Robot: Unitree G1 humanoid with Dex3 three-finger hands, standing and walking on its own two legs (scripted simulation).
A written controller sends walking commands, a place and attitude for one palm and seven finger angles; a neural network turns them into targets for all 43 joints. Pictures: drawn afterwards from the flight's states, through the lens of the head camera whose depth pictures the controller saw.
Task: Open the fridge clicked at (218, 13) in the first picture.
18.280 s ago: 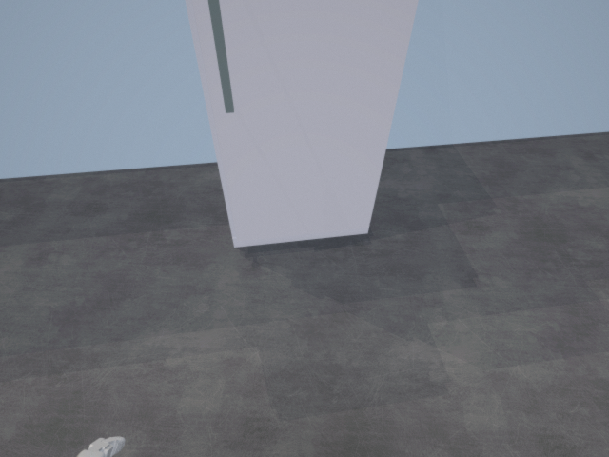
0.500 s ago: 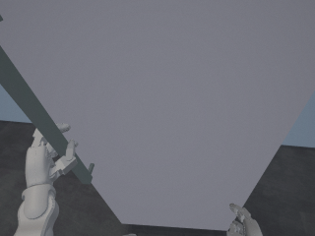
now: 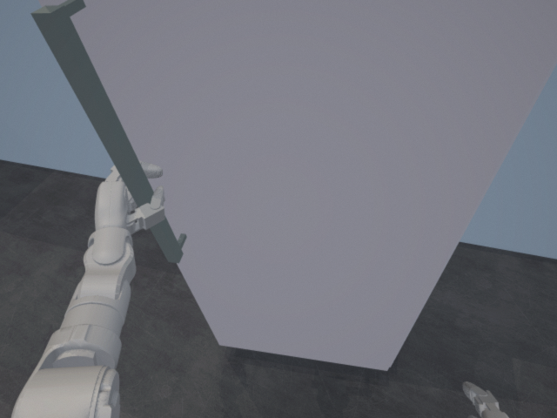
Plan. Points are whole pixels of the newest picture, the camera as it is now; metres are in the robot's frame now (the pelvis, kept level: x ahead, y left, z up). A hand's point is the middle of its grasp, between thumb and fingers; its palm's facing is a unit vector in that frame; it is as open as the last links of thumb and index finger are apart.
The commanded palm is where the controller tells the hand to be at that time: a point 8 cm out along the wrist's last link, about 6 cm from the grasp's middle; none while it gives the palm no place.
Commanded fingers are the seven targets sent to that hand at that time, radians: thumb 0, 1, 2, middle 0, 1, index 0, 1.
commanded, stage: stop walking and hold the door back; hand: left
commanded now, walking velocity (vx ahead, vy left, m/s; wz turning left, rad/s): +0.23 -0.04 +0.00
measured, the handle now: (138, 165) +0.44 +0.23 +0.16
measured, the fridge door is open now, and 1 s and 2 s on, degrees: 7 4 5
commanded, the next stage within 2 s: loosen the grip on the handle in 1.14 s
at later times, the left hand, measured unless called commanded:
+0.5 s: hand (163, 188) +0.43 +0.20 +0.11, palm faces +0.33 -0.91 -0.23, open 5.7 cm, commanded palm +0.39 +0.28 +0.09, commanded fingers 0.00 0.90 0.90 -0.45 -1.40 -0.45 -1.40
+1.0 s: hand (156, 197) +0.42 +0.21 +0.11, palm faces +0.12 -0.96 -0.24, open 5.9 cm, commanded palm +0.38 +0.27 +0.09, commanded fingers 0.00 0.90 0.90 -0.45 -1.40 -0.45 -1.40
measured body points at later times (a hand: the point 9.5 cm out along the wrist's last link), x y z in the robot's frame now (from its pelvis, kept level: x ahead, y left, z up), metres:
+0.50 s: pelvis +0.01 -0.04 +0.01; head +0.00 -0.09 +0.46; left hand +0.40 +0.25 +0.13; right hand +0.04 -0.35 -0.12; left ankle +0.05 +0.14 -0.65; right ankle +0.06 -0.09 -0.73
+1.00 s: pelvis +0.01 +0.03 +0.01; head +0.01 +0.04 +0.46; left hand +0.40 +0.26 +0.12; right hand +0.09 -0.23 -0.09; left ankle +0.02 +0.12 -0.73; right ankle +0.04 -0.09 -0.73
